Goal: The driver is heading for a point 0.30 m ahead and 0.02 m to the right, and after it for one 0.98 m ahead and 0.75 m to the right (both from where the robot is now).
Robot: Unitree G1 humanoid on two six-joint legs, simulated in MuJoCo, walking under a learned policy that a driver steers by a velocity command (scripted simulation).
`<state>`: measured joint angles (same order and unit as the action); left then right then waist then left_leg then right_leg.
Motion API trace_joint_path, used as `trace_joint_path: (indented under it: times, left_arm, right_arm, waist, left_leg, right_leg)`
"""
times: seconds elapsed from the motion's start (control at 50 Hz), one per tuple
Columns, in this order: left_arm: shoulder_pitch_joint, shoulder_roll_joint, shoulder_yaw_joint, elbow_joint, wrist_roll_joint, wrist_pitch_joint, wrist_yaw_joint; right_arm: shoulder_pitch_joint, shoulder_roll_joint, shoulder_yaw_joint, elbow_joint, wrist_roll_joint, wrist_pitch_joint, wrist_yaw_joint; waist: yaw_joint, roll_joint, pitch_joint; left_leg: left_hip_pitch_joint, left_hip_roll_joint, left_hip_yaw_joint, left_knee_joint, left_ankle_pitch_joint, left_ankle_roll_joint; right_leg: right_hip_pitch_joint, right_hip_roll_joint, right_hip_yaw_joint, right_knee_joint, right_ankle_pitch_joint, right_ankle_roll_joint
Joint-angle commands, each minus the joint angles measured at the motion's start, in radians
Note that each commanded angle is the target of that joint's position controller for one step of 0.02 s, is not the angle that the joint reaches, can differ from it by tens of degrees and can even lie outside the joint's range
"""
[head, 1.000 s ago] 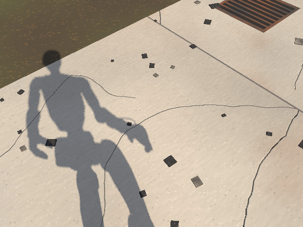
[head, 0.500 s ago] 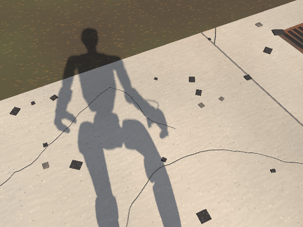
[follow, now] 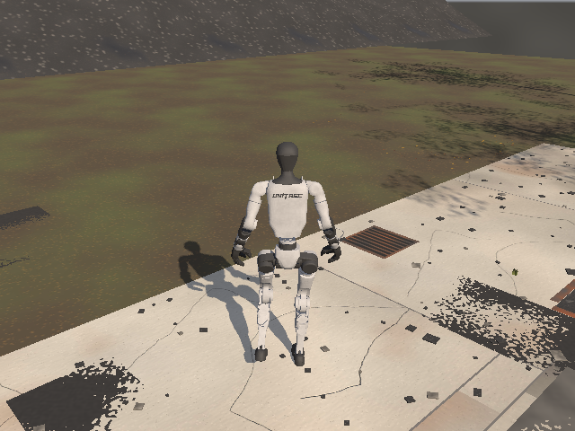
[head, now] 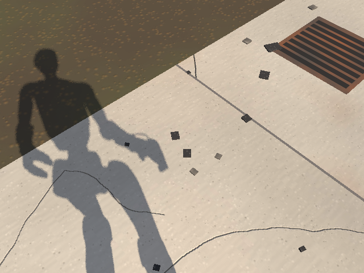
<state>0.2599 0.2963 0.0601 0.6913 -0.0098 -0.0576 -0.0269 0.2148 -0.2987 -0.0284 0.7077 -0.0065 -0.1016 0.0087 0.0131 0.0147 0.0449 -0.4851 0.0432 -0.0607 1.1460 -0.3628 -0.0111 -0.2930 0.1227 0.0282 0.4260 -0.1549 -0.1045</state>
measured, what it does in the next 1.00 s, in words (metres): walks ahead, turning right: left foot, then right foot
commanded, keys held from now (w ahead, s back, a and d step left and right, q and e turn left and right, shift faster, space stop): w+e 0.10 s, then e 0.90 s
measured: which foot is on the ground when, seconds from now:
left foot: up 0.00-0.24, down 0.26-0.72, up 0.74-1.00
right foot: down 0.00-0.26, up 0.28-0.70, down 0.72-1.00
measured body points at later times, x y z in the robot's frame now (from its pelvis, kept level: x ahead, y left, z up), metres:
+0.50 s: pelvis +0.21 +0.06 +0.00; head +0.25 +0.06 +0.45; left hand +0.41 +0.30 -0.11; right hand +0.29 -0.24 -0.09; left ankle +0.31 +0.14 -0.74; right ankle +0.17 -0.07 -0.67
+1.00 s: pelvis +0.23 +0.01 +0.01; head +0.25 -0.03 +0.45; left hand +0.52 +0.16 -0.06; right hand +0.20 -0.32 -0.11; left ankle +0.33 +0.13 -0.68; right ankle +0.20 -0.08 -0.74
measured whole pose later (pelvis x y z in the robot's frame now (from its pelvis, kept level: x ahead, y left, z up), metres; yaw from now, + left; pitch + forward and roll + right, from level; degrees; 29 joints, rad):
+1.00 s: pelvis +0.23 +0.01 +0.01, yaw -36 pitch +2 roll +2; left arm 0.19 0.31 0.07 0.59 0.00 0.04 0.03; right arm 0.08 -0.32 -0.08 0.75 0.00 0.02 -0.02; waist 0.01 0.02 0.05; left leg -0.49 -0.01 -0.05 0.91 -0.36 -0.09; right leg -0.31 0.05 0.12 0.47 -0.19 -0.05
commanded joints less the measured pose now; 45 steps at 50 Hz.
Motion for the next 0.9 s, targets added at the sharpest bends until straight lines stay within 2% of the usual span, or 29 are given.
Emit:
trace_joint_path:
  times: [0.02,0.06,0.1,0.16,0.2,0.24,0.26,0.28,0.3,0.32,0.34,0.36,0.38,0.4,0.44,0.48,0.54,0.64,0.68,0.7,0.72,0.74,0.76,0.78,0.8,0.82,0.84,0.9]
  left_arm:
    - [-0.021,0.138,0.036,-0.073,0.0,-0.012,0.018]
    - [-0.013,0.166,0.045,-0.065,-0.005,-0.008,0.03]
    - [0.012,0.174,0.049,-0.053,-0.011,0.001,0.037]
    - [0.074,0.18,0.054,-0.024,-0.014,0.024,0.046]
    - [0.078,0.166,0.053,-0.021,-0.016,0.037,0.054]
    - [0.024,0.147,0.05,-0.043,-0.014,0.046,0.06]
    - [0.018,0.109,0.04,-0.057,-0.009,0.045,0.059]
    - [0.045,0.045,0.018,-0.082,0.014,0.043,0.059]
    - [0.259,0.032,0.007,-0.078,-0.006,0.038,0.049]
    - [0.27,0.139,0.029,-0.042,-0.017,0.048,0.05]
    - [0.146,0.184,0.045,-0.054,-0.021,0.066,0.054]
    - [0.085,0.181,0.05,-0.064,-0.019,0.086,0.063]
    - [0.057,0.176,0.054,-0.079,-0.013,0.102,0.069]
    - [0.065,0.147,0.049,-0.083,-0.014,0.113,0.069]
    - [0.075,0.101,0.04,-0.087,-0.01,0.117,0.07]
    - [0.043,0.088,0.035,-0.103,-0.002,0.114,0.066]
    - [0.0,0.083,0.03,-0.121,-0.001,0.115,0.051]
    - [-0.052,0.101,0.038,-0.151,-0.003,0.124,0.027]
    - [-0.032,0.099,0.044,-0.149,-0.002,0.123,0.017]
    - [-0.009,0.108,0.051,-0.139,0.0,0.122,0.018]
    - [0.028,0.149,0.067,-0.13,0.003,0.12,0.027]
    - [0.055,0.266,0.093,-0.147,0.006,0.117,0.047]
    - [0.034,0.295,0.092,-0.174,0.034,0.098,0.043]
    - [0.026,0.248,0.081,-0.166,0.039,0.078,0.036]
    - [-0.018,0.222,0.072,-0.161,0.028,0.064,0.038]
    - [-0.062,0.194,0.065,-0.166,0.012,0.063,0.042]
    - [-0.094,0.179,0.057,-0.171,0.001,0.066,0.047]
    - [-0.094,0.169,0.05,-0.175,0.009,0.074,0.058]
  right_arm:
    - [0.017,-0.1,-0.028,-0.072,-0.01,0.0,-0.006]
    - [-0.05,-0.07,-0.014,-0.09,-0.013,0.006,-0.009]
    - [-0.128,-0.053,-0.007,-0.103,-0.011,0.003,-0.007]
    - [-0.194,-0.076,-0.018,-0.122,-0.001,-0.006,-0.002]
    - [-0.175,-0.105,-0.034,-0.118,0.0,-0.011,0.001]
    - [-0.097,-0.12,-0.049,-0.098,-0.005,-0.016,0.001]
    - [-0.041,-0.142,-0.057,-0.091,-0.018,-0.02,-0.005]
    - [0.052,-0.199,-0.067,-0.094,-0.033,-0.014,-0.017]
    - [0.073,-0.225,-0.073,-0.078,-0.037,0.008,-0.011]
    - [0.027,-0.167,-0.068,-0.098,-0.011,0.025,-0.011]
    - [-0.012,-0.105,-0.051,-0.116,-0.008,0.038,-0.019]
    - [-0.06,-0.085,-0.041,-0.116,-0.015,0.053,-0.022]
    - [-0.1,-0.08,-0.037,-0.112,-0.014,0.062,-0.023]
    - [-0.119,-0.097,-0.041,-0.103,-0.021,0.065,-0.026]
    - [-0.124,-0.101,-0.048,-0.087,-0.026,0.063,-0.029]
    - [-0.114,-0.114,-0.056,-0.07,-0.018,0.064,-0.033]
    - [-0.137,-0.136,-0.066,-0.061,-0.008,0.078,-0.035]
    - [-0.134,-0.171,-0.081,-0.033,0.01,0.094,-0.021]
    - [-0.143,-0.18,-0.084,-0.021,0.027,0.101,-0.019]
    - [-0.13,-0.167,-0.082,-0.009,0.034,0.104,-0.02]
    - [-0.078,-0.131,-0.075,0.016,0.028,0.106,-0.017]
    - [-0.065,-0.065,-0.054,-0.008,-0.019,0.106,-0.01]
    - [-0.152,-0.09,-0.06,-0.052,-0.022,0.103,-0.021]
    - [-0.188,-0.125,-0.072,-0.051,-0.004,0.105,-0.027]
    - [-0.173,-0.128,-0.077,-0.044,0.008,0.107,-0.03]
    - [-0.153,-0.125,-0.081,-0.023,0.002,0.109,-0.039]
    - [-0.145,-0.133,-0.084,-0.02,-0.006,0.111,-0.043]
    - [-0.125,-0.106,-0.078,-0.014,0.005,0.107,-0.036]
  waist:
    - [-0.033,-0.043,-0.062]
    - [-0.014,-0.054,-0.043]
    - [0.023,-0.074,-0.042]
    - [0.052,-0.097,-0.058]
    - [0.033,-0.12,-0.089]
    - [-0.025,-0.136,-0.114]
    - [-0.052,-0.11,-0.165]
    - [-0.071,0.055,-0.294]
    - [0.018,0.33,-0.433]
    - [0.004,0.219,-0.4]
    - [-0.034,0.134,-0.279]
    - [-0.028,0.077,-0.212]
    - [-0.015,0.087,-0.143]
    - [0.002,0.118,-0.105]
    - [0.005,0.143,-0.101]
    - [-0.006,0.127,-0.13]
    - [-0.013,0.109,-0.156]
    - [-0.027,0.121,-0.125]
    - [-0.001,0.115,-0.125]
    - [0.009,0.101,-0.127]
    - [0.013,0.022,-0.125]
    - [-0.017,-0.282,-0.131]
    - [0.029,-0.307,-0.135]
    - [0.046,-0.195,-0.141]
    - [0.014,-0.164,-0.124]
    - [-0.004,-0.123,-0.128]
    - [-0.017,-0.131,-0.127]
    - [-0.027,-0.139,-0.162]
  left_leg:
    - [-0.12,0.047,-0.005,-0.131,0.038,-0.049]
    - [-0.08,0.03,0.017,-0.285,0.165,-0.075]
    - [-0.011,-0.005,0.026,-0.449,0.337,-0.081]
    - [0.054,-0.068,0.017,-0.587,0.434,-0.074]
    - [0.085,-0.078,-0.015,-0.64,0.407,-0.051]
    - [0.172,-0.062,-0.017,-0.7,0.429,-0.01]
    - [0.299,-0.004,-0.036,-0.726,0.53,0.026]
    - [0.538,0.208,-0.214,-0.679,0.834,0.094]
    - [0.76,0.45,-0.569,-0.686,0.873,0.296]
    - [0.685,0.425,-0.605,-0.729,0.59,0.293]
    - [0.585,0.351,-0.438,-0.752,0.45,0.245]
    - [0.473,0.295,-0.335,-0.778,0.375,0.216]
    - [0.366,0.258,-0.26,-0.805,0.353,0.212]
    - [0.27,0.219,-0.18,-0.842,0.355,0.205]
    - [0.24,0.2,-0.093,-0.873,0.417,0.224]
    - [0.286,0.237,-0.067,-0.874,0.494,0.254]
    - [0.296,0.26,-0.013,-0.881,0.471,0.261]
    - [0.317,0.282,0.04,-0.86,0.386,0.235]
    - [0.327,0.278,0.068,-0.799,0.372,0.193]
    - [0.3,0.253,0.101,-0.741,0.328,0.151]
    - [0.222,0.203,0.156,-0.626,0.232,0.077]
    - [-0.025,0.067,0.261,-0.308,-0.128,-0.03]
    - [-0.177,-0.044,0.119,-0.089,-0.316,-0.068]
    - [-0.193,-0.025,0.035,0.003,-0.266,-0.06]
    - [-0.2,-0.01,0.012,0.008,-0.176,-0.047]
    - [-0.198,-0.001,0.002,-0.012,-0.114,-0.048]
    - [-0.178,-0.006,0.003,-0.016,-0.07,-0.057]
    - [-0.111,-0.036,0.008,-0.071,-0.001,-0.075]
  right_leg:
    - [0.088,-0.274,0.307,-0.202,0.281,-0.217]
    - [0.01,-0.228,0.241,-0.206,0.26,-0.188]
    - [-0.03,-0.185,0.205,-0.189,0.185,-0.143]
    - [0.01,-0.18,0.242,-0.1,0.252,-0.093]
    - [0.08,-0.194,0.307,-0.012,0.248,-0.06]
    - [0.098,-0.18,0.343,0.104,0.242,-0.014]
    - [0.067,-0.128,0.315,0.225,0.2,0.027]
    - [-0.061,-0.049,0.217,0.501,-0.156,0.078]
    - [-0.288,0.026,0.155,0.757,-0.613,0.122]
    - [-0.348,-0.067,0.162,0.87,-0.511,0.15]
    - [-0.382,-0.096,0.121,0.9,-0.431,0.169]
    - [-0.371,-0.124,0.093,0.882,-0.373,0.178]
    - [-0.354,-0.147,0.082,0.847,-0.346,0.184]
    - [-0.293,-0.154,0.054,0.808,-0.315,0.185]
    - [-0.245,-0.152,0.017,0.725,-0.283,0.187]
    - [-0.242,-0.174,0.015,0.645,-0.25,0.186]
    - [-0.178,-0.195,0.0,0.519,-0.18,0.174]
    - [-0.094,-0.182,-0.053,0.33,-0.171,0.134]
    - [-0.024,-0.161,-0.083,0.178,-0.109,0.1]
    - [0.048,-0.138,-0.089,0.088,-0.045,0.074]
    - [0.153,-0.158,-0.017,-0.01,0.086,0.033]
    - [0.303,-0.408,0.326,-0.051,0.447,-0.074]
    - [0.236,-0.519,0.499,-0.078,0.473,-0.256]
    - [0.222,-0.469,0.427,-0.091,0.411,-0.245]
    - [0.211,-0.413,0.35,-0.081,0.368,-0.186]
    - [0.211,-0.373,0.311,-0.071,0.332,-0.139]
    - [0.192,-0.356,0.29,-0.066,0.368,-0.126]
    - [0.184,-0.319,0.269,-0.057,0.406,-0.127]
Velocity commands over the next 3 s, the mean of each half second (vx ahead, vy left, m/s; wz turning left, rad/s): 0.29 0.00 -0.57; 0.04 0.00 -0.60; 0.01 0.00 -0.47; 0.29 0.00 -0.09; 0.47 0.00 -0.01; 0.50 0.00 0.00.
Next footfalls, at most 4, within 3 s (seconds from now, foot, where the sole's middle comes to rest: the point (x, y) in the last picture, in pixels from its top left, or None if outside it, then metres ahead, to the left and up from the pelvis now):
0.26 left None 0.35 0.13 -0.77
0.72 right None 0.23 -0.10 -0.77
1.18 left None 0.36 0.09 -0.77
1.54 right None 0.15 -0.08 -0.77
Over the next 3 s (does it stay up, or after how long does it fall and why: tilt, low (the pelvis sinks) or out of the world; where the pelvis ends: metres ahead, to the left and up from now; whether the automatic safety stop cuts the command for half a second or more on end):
stays up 0.70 -0.44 -0.02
